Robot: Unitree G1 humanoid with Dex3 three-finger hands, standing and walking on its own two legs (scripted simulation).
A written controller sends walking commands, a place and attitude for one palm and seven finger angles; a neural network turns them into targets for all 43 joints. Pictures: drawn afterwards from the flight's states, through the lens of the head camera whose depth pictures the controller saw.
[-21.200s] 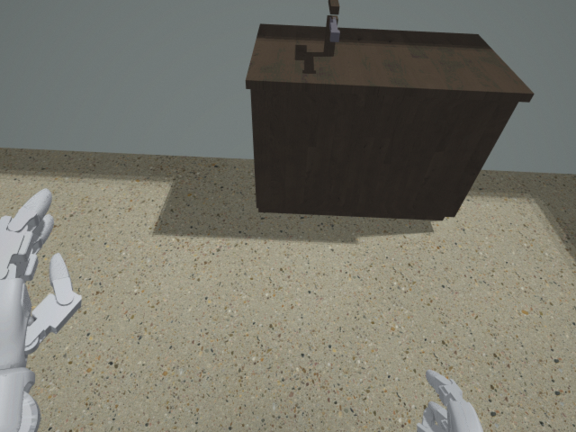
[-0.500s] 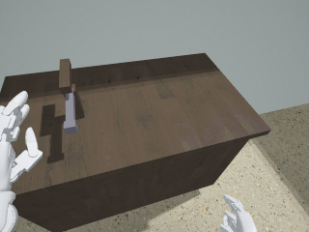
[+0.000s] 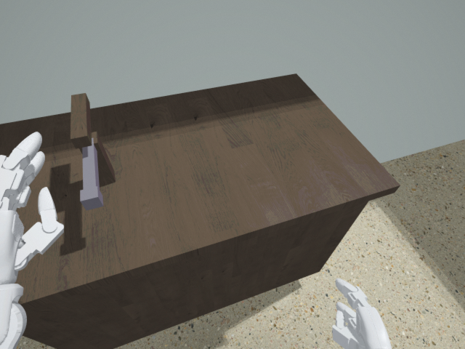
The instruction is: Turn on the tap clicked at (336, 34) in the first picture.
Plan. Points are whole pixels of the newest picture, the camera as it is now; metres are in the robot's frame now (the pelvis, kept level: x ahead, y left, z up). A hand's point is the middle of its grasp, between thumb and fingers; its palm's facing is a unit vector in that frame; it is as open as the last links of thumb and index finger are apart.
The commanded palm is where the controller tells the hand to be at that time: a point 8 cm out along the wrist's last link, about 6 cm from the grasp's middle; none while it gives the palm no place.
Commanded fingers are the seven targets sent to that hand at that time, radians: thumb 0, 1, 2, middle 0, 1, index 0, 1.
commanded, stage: come to a stop and stand still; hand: left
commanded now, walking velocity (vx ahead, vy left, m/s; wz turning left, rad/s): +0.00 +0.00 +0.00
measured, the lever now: (91, 198) +0.33 +0.28 +0.07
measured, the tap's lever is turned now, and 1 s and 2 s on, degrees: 0 0 0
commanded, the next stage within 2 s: look again from close up in 0.60 s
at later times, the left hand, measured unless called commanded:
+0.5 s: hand (41, 228) +0.22 +0.27 +0.16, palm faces +0.37 -0.86 -0.35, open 7.4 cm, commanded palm +0.16 +0.30 +0.18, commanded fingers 0.00 0.90 0.90 -0.20 -0.30 -0.20 -0.30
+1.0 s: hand (34, 238) +0.21 +0.27 +0.16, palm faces +0.39 -0.85 -0.36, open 7.4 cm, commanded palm +0.15 +0.30 +0.18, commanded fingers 0.00 0.90 0.90 -0.20 -0.30 -0.20 -0.30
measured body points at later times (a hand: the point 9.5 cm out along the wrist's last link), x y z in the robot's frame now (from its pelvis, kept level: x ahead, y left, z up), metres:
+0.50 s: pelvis +0.01 +0.01 +0.00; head +0.03 +0.05 +0.45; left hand +0.20 +0.31 +0.17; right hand +0.21 -0.19 -0.06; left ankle +0.01 +0.06 -0.74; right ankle +0.03 -0.11 -0.74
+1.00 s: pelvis +0.00 +0.01 +0.00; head +0.02 +0.04 +0.45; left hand +0.18 +0.31 +0.18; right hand +0.19 -0.20 -0.07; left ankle +0.01 +0.06 -0.74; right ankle +0.03 -0.11 -0.74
